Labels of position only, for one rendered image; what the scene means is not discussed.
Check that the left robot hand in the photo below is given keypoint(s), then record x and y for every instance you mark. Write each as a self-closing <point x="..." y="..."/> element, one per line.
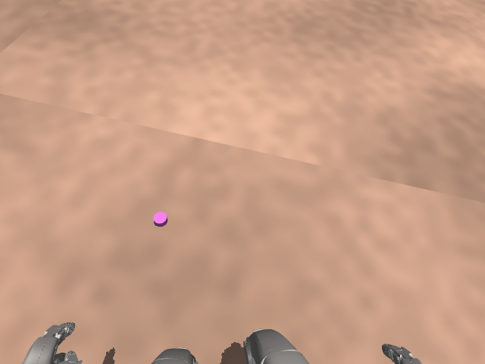
<point x="43" y="350"/>

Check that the tin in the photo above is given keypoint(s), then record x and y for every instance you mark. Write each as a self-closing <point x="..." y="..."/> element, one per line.
<point x="160" y="219"/>

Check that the right robot hand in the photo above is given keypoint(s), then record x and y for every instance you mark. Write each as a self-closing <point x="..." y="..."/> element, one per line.
<point x="399" y="355"/>

